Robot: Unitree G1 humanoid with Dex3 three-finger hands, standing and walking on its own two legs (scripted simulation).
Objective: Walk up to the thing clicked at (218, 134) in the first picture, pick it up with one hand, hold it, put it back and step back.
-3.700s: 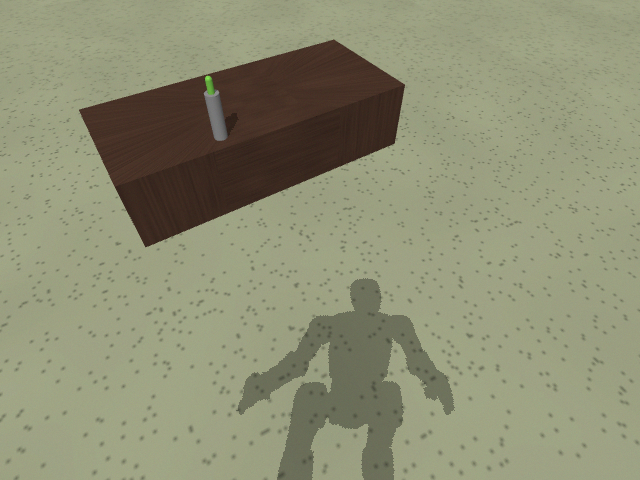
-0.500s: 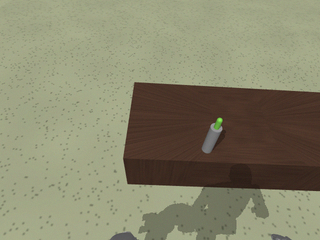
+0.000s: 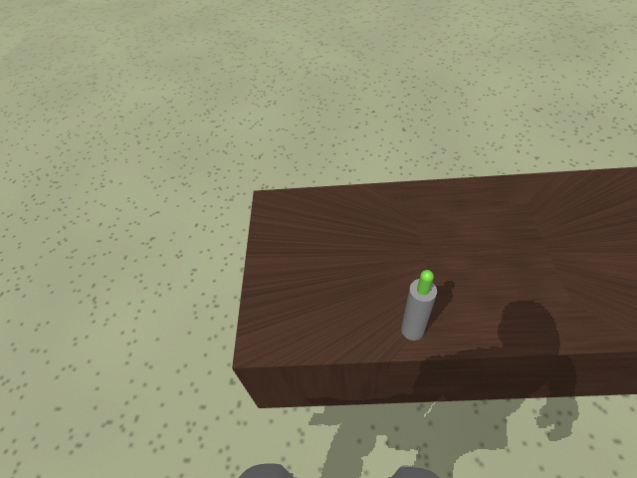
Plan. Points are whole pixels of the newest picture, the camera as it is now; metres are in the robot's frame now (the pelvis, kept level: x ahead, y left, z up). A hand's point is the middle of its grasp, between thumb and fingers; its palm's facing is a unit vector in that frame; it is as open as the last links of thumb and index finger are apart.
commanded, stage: walk up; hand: right
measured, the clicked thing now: (419, 304) +0.49 -0.18 -0.30
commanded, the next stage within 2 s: stand in 1.48 s
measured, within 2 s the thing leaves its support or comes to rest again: neither
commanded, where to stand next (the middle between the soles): +0.10 +0.04 m, yaw -1 degrees
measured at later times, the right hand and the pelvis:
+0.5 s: hand (515, 474) +0.15 -0.23 -0.14, palm faces -0.07 +0.93 -0.35, open 7.4 cm; pelvis +0.04 +0.02 +0.01, yaw +1 degrees
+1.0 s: hand (510, 472) +0.15 -0.22 -0.13, palm faces -0.04 +0.95 -0.32, open 7.4 cm; pelvis +0.05 +0.03 +0.02, yaw +1 degrees
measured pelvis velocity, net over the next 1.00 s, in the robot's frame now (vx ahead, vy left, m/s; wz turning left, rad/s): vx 0.05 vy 0.03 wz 0.02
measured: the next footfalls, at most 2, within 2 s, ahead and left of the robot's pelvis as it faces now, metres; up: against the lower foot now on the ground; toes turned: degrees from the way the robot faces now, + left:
left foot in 0.22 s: +0.11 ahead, +0.14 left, +0.00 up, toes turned +3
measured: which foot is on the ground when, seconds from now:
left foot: up 0.00-0.20, down 0.22-1.00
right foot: down 0.00-1.00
